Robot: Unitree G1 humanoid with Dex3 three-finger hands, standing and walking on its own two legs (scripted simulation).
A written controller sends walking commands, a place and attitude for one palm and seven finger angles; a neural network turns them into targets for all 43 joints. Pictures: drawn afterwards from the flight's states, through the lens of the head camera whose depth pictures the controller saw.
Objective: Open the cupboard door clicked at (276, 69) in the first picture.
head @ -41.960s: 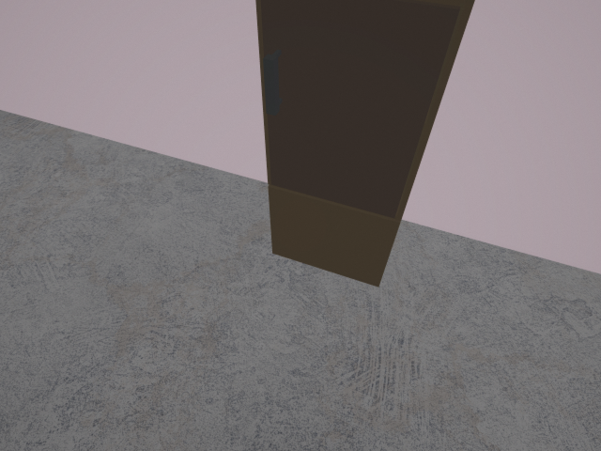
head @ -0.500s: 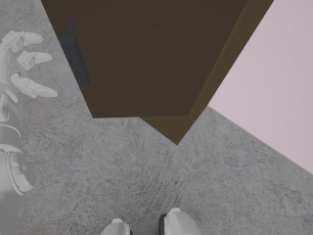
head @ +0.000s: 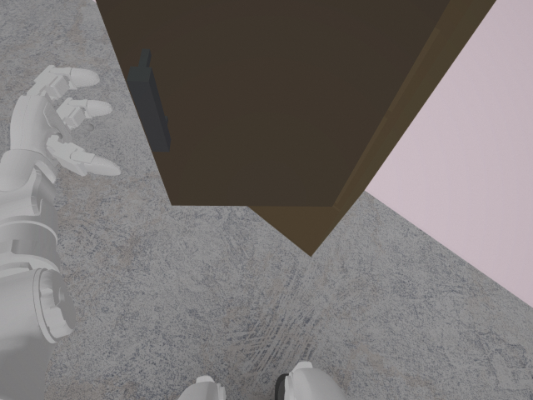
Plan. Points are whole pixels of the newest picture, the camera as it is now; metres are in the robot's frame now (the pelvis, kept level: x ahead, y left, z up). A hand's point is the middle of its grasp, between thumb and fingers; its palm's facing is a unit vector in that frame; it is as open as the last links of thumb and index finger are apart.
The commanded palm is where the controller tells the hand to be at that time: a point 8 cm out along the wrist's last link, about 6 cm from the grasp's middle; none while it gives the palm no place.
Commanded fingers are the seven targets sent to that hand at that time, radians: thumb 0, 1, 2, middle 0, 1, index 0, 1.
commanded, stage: move the hooked fingers beside the handle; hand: left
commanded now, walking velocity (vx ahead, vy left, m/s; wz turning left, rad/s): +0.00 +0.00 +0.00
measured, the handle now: (154, 103) +0.53 +0.15 +0.08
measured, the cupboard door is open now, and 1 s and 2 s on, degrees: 42 42 42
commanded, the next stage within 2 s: slide the fingers in behind the handle in 0.18 s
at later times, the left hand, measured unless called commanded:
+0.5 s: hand (99, 127) +0.48 +0.22 +0.09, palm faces -0.04 -1.00 -0.01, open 13.9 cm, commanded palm +0.46 +0.26 +0.09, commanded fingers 0.00 -0.50 0.30 -0.30 -1.20 -0.30 -1.20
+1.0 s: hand (122, 131) +0.47 +0.18 +0.09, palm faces -0.03 -1.00 -0.01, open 13.9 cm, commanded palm +0.45 +0.22 +0.09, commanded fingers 0.00 -0.50 0.30 -0.30 -1.20 -0.30 -1.20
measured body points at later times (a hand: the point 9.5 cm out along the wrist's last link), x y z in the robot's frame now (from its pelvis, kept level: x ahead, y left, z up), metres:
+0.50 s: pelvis -0.01 -0.01 +0.00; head +0.11 +0.01 +0.43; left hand +0.47 +0.27 +0.09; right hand +0.00 -0.28 -0.11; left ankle -0.02 +0.08 -0.69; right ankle +0.02 -0.12 -0.69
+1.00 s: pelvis -0.01 -0.01 +0.00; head +0.09 +0.01 +0.44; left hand +0.47 +0.24 +0.09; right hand +0.02 -0.27 -0.11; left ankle -0.02 +0.08 -0.69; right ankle +0.02 -0.12 -0.69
